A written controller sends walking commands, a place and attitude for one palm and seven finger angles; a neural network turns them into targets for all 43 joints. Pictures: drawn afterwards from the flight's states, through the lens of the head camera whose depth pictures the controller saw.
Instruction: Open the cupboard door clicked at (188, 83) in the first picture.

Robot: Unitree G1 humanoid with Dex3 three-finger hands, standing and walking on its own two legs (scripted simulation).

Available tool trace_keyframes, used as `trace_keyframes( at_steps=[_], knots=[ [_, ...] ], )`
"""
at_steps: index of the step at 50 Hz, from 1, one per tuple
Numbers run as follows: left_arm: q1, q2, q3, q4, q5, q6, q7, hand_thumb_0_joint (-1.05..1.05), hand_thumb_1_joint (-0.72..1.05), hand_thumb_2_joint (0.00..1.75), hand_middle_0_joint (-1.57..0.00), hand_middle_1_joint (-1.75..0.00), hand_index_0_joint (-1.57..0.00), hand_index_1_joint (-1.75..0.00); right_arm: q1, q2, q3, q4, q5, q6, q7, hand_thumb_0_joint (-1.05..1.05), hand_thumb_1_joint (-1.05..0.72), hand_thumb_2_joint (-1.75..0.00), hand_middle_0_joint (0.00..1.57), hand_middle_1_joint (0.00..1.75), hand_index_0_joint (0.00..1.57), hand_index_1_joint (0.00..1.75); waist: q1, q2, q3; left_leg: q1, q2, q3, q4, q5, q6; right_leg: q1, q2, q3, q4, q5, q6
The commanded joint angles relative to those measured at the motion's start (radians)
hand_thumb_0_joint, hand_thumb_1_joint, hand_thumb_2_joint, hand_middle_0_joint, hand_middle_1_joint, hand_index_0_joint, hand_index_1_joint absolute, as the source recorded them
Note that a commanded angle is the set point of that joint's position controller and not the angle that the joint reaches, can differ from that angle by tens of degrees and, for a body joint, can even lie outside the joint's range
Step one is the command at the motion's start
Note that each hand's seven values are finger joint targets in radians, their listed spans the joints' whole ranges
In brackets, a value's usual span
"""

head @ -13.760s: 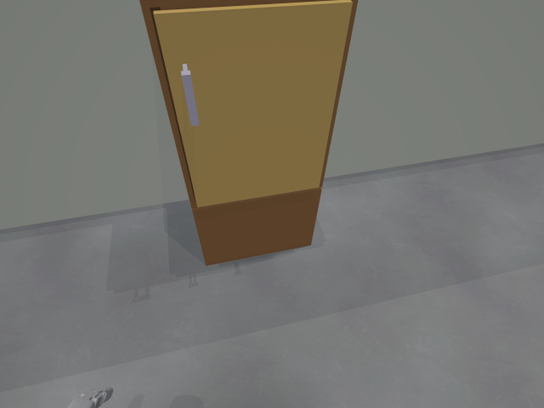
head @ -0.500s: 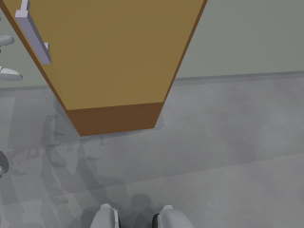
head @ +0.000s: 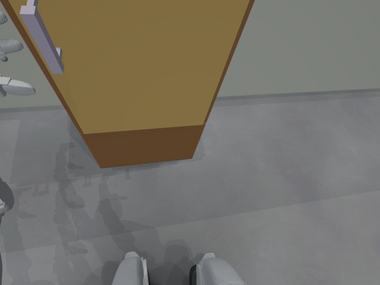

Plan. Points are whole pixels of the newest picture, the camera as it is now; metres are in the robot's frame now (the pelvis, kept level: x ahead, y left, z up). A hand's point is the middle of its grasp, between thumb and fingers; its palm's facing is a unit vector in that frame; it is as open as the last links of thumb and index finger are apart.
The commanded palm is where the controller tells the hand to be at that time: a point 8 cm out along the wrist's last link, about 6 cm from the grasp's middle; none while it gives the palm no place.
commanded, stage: move the hooked fingers beside the handle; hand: left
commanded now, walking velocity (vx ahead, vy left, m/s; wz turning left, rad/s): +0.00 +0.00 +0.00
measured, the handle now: (46, 36) +0.57 +0.24 +0.11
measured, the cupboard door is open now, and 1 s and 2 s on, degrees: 0 0 0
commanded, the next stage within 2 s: slide the fingers in behind the handle in 0.40 s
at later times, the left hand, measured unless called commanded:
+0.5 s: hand out of the picture +0.51 +0.30 +0.11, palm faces +0.07 -1.00 +0.01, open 14.0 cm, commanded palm +0.50 +0.33 +0.10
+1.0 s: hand (25, 58) +0.51 +0.26 +0.11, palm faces +0.07 -1.00 -0.01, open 14.0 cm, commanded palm +0.50 +0.29 +0.10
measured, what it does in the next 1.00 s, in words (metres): stands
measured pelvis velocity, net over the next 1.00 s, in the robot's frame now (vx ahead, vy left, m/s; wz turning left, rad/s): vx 0.01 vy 0.00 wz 0.00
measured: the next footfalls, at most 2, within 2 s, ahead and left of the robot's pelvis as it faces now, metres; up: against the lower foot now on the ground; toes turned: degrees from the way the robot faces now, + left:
none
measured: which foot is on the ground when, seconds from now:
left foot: down 0.00-1.00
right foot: down 0.00-1.00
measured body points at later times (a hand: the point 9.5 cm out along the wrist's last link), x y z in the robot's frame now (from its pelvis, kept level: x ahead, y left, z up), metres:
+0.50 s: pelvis +0.01 +0.00 +0.00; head +0.14 +0.04 +0.43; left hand +0.50 +0.35 +0.11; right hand -0.02 -0.27 -0.09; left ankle +0.03 +0.10 -0.68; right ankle -0.01 -0.14 -0.68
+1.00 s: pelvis +0.01 +0.00 +0.00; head +0.13 +0.04 +0.43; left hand +0.51 +0.31 +0.12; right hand +0.01 -0.26 -0.10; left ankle +0.03 +0.10 -0.68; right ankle -0.01 -0.14 -0.68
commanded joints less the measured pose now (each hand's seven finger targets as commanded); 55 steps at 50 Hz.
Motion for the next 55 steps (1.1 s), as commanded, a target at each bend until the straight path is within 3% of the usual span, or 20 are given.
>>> trace_keyframes(
  at_steps=[1, 2, 5, 8, 12, 13, 16, 18, 21, 25, 28, 29, 36, 38, 40, 41, 43, 48, 52, 55],
  knots=[
    [-0.441, 0.279, 0.006, -0.215, -0.027, -0.057, -0.02, 0.0, -0.5, 0.3, -0.3, -1.2, -0.3, -1.2, 0.192, -0.212, -0.073, -0.029, -0.008, -0.018, -0.018, 0.0, -0.9, -0.9, 0.2, 0.3, 0.2, 0.3, -0.016, 0.232, -0.458, 0.513, -0.032, -0.077, -0.094, 0.343, 0.005, -0.004, 0.043, 0.021, -0.092, 0.226, -0.025],
    [-0.441, 0.254, -0.006, -0.203, -0.035, -0.055, -0.026, 0.0, -0.5, 0.3, -0.3, -1.2, -0.3, -1.2, 0.199, -0.21, -0.071, -0.027, -0.009, -0.019, -0.019, 0.0, -0.9, -0.9, 0.2, 0.3, 0.2, 0.3, -0.023, 0.218, -0.46, 0.516, -0.034, -0.08, -0.091, 0.359, 0.008, -0.002, 0.045, 0.019, -0.091, 0.237, -0.027],
    [-0.424, 0.345, 0.051, -0.166, -0.036, -0.037, -0.034, 0.0, -0.5, 0.3, -0.3, -1.2, -0.3, -1.2, 0.203, -0.22, -0.068, -0.029, -0.002, -0.017, -0.025, 0.0, -0.9, -0.9, 0.2, 0.3, 0.2, 0.3, -0.016, 0.166, -0.448, 0.436, -0.035, -0.066, -0.085, 0.322, 0.017, 0.035, 0.044, 0.03, -0.094, 0.239, -0.019],
    [-0.435, 0.371, 0.056, -0.181, -0.022, -0.035, -0.031, 0.0, -0.5, 0.3, -0.3, -1.2, -0.3, -1.2, 0.207, -0.215, -0.064, -0.034, -0.002, -0.019, -0.024, 0.0, -0.9, -0.9, 0.2, 0.3, 0.2, 0.3, -0.007, 0.22, -0.466, 0.424, -0.039, -0.053, -0.076, 0.331, 0.018, 0.047, 0.043, 0.038, -0.088, 0.258, -0.017],
    [-0.409, 0.434, 0.109, -0.242, -0.014, -0.058, -0.025, 0.0, -0.5, 0.3, -0.3, -1.2, -0.3, -1.2, 0.223, -0.214, -0.069, -0.038, -0.009, -0.013, -0.02, 0.0, -0.9, -0.9, 0.2, 0.3, 0.2, 0.3, 0.015, 0.245, -0.531, 0.461, -0.037, -0.053, -0.065, 0.411, 0.015, 0.082, 0.049, 0.035, -0.071, 0.321, -0.021],
    [-0.404, 0.426, 0.105, -0.252, -0.016, -0.062, -0.029, 0.0, -0.5, 0.3, -0.3, -1.2, -0.3, -1.2, 0.22, -0.213, -0.07, -0.039, -0.007, -0.011, -0.016, 0.0, -0.9, -0.9, 0.2, 0.3, 0.2, 0.3, 0.017, 0.267, -0.551, 0.481, -0.035, -0.053, -0.064, 0.425, 0.013, 0.077, 0.051, 0.035, -0.07, 0.328, -0.019],
    [-0.385, 0.408, 0.099, -0.237, -0.026, -0.052, -0.042, 0.0, -0.5, 0.3, -0.3, -1.2, -0.3, -1.2, 0.22, -0.216, -0.074, -0.035, -0.005, -0.005, -0.014, 0.0, -0.9, -0.9, 0.2, 0.3, 0.2, 0.3, 0.008, 0.241, -0.508, 0.477, -0.033, -0.054, -0.069, 0.408, 0.013, 0.061, 0.054, 0.028, -0.081, 0.311, -0.018],
    [-0.367, 0.363, 0.078, -0.25, -0.04, -0.048, -0.056, 0.0, -0.5, 0.3, -0.3, -1.2, -0.3, -1.2, 0.22, -0.212, -0.078, -0.034, -0.004, -0.004, -0.013, 0.0, -0.9, -0.9, 0.2, 0.3, 0.2, 0.3, 0.01, 0.272, -0.521, 0.519, -0.033, -0.053, -0.069, 0.438, 0.011, 0.048, 0.056, 0.025, -0.084, 0.329, -0.019],
    [-0.341, 0.325, 0.053, -0.222, -0.047, -0.025, -0.067, 0.0, -0.5, 0.3, -0.3, -1.2, -0.3, -1.2, 0.22, -0.213, -0.078, -0.031, -0.003, -0.001, -0.012, 0.0, -0.9, -0.9, 0.2, 0.3, 0.2, 0.3, 0.0, 0.224, -0.473, 0.496, -0.032, -0.056, -0.077, 0.415, 0.014, 0.033, 0.056, 0.019, -0.093, 0.31, -0.018],
    [-0.371, 0.323, 0.047, -0.202, -0.05, -0.019, -0.062, 0.0, -0.5, 0.3, -0.3, -1.2, -0.3, -1.2, 0.218, -0.216, -0.075, -0.031, -0.002, -0.005, -0.016, 0.0, -0.9, -0.9, 0.2, 0.3, 0.2, 0.3, -0.014, 0.185, -0.421, 0.455, -0.033, -0.059, -0.084, 0.368, 0.018, 0.02, 0.054, 0.019, -0.097, 0.278, -0.017],
    [-0.389, 0.298, 0.039, -0.288, -0.045, -0.056, -0.044, 0.0, -0.5, 0.3, -0.3, -1.2, -0.3, -1.2, 0.22, -0.21, -0.081, -0.029, -0.011, -0.01, -0.01, 0.0, -0.9, -0.9, 0.2, 0.3, 0.2, 0.3, 0.006, 0.285, -0.501, 0.573, -0.029, -0.077, -0.081, 0.459, 0.001, -0.011, 0.054, 0.011, -0.08, 0.29, -0.028],
    [-0.381, 0.257, 0.017, -0.303, -0.049, -0.065, -0.038, 0.0, -0.5, 0.3, -0.3, -1.2, -0.3, -1.2, 0.218, -0.205, -0.083, -0.027, -0.015, -0.011, -0.005, 0.0, -0.9, -0.9, 0.2, 0.3, 0.2, 0.3, 0.003, 0.293, -0.511, 0.606, -0.025, -0.083, -0.077, 0.49, -0.003, -0.025, 0.056, 0.007, -0.079, 0.295, -0.029],
    [-0.348, 0.151, -0.018, -0.31, -0.067, -0.048, -0.006, 0.0, -0.5, 0.3, -0.3, -1.2, -0.3, -1.2, 0.205, -0.198, -0.092, -0.027, -0.014, -0.009, 0.009, 0.0, -0.9, -0.9, 0.2, 0.3, 0.2, 0.3, 0.008, 0.256, -0.501, 0.62, -0.024, -0.089, -0.085, 0.516, -0.007, -0.022, 0.054, -0.003, -0.079, 0.299, -0.028],
    [-0.343, 0.196, 0.02, -0.287, -0.055, -0.04, 0.018, 0.0, -0.5, 0.3, -0.3, -1.2, -0.3, -1.2, 0.204, -0.2, -0.089, -0.029, -0.015, -0.007, 0.009, 0.0, -0.9, -0.9, 0.2, 0.3, 0.2, 0.3, 0.017, 0.228, -0.481, 0.585, -0.026, -0.086, -0.087, 0.508, -0.005, -0.001, 0.052, -0.002, -0.077, 0.309, -0.027],
    [-0.366, 0.191, 0.009, -0.303, -0.044, -0.043, 0.042, 0.0, -0.5, 0.3, -0.3, -1.2, -0.3, -1.2, 0.197, -0.197, -0.087, -0.035, -0.015, -0.006, 0.011, 0.0, -0.9, -0.9, 0.2, 0.3, 0.2, 0.3, 0.014, 0.229, -0.462, 0.566, -0.029, -0.085, -0.096, 0.47, -0.004, 0.005, 0.051, 0.002, -0.079, 0.293, -0.027],
    [-0.372, 0.179, 0.004, -0.311, -0.038, -0.048, 0.053, 0.0, -0.5, 0.3, -0.3, -1.2, -0.3, -1.2, 0.194, -0.194, -0.087, -0.039, -0.017, -0.009, 0.014, 0.0, -0.9, -0.9, 0.2, 0.3, 0.2, 0.3, 0.013, 0.225, -0.461, 0.562, -0.031, -0.084, -0.097, 0.456, -0.004, 0.008, 0.051, 0.0, -0.077, 0.287, -0.027],
    [-0.375, 0.214, 0.034, -0.333, -0.031, -0.072, 0.074, 0.0, -0.5, 0.3, -0.3, -1.2, -0.3, -1.2, 0.192, -0.197, -0.089, -0.04, -0.018, -0.01, 0.014, 0.0, -0.9, -0.9, 0.2, 0.3, 0.2, 0.3, 0.02, 0.225, -0.489, 0.58, -0.028, -0.088, -0.092, 0.481, -0.007, 0.015, 0.051, 0.004, -0.071, 0.298, -0.029],
    [-0.387, 0.089, -0.044, -0.32, -0.038, -0.096, 0.079, 0.0, -0.5, 0.3, -0.3, -1.2, -0.3, -1.2, 0.186, -0.188, -0.093, -0.024, -0.019, -0.017, 0.021, 0.0, -0.9, -0.9, 0.2, 0.3, 0.2, 0.3, -0.003, 0.235, -0.475, 0.612, -0.024, -0.095, -0.094, 0.459, -0.013, -0.027, 0.053, 0.0, -0.077, 0.264, -0.029],
    [-0.367, 0.103, -0.032, -0.248, -0.045, -0.058, 0.077, 0.0, -0.5, 0.3, -0.3, -1.2, -0.3, -1.2, 0.195, -0.195, -0.089, -0.022, -0.016, -0.015, 0.015, 0.0, -0.9, -0.9, 0.2, 0.3, 0.2, 0.3, -0.005, 0.166, -0.435, 0.526, -0.035, -0.081, -0.105, 0.389, 0.002, 0.021, 0.048, 0.007, -0.085, 0.266, -0.028],
    [-0.39, 0.105, -0.04, -0.269, -0.033, -0.057, 0.091, 0.0, -0.5, 0.3, -0.3, -1.2, -0.3, -1.2, 0.191, -0.19, -0.088, -0.026, -0.016, -0.018, 0.015, 0.0, -0.9, -0.9, 0.2, 0.3, 0.2, 0.3, 0.0, 0.183, -0.441, 0.513, -0.037, -0.074, -0.107, 0.371, 0.003, 0.027, 0.044, 0.011, -0.086, 0.263, -0.025]
  ],
)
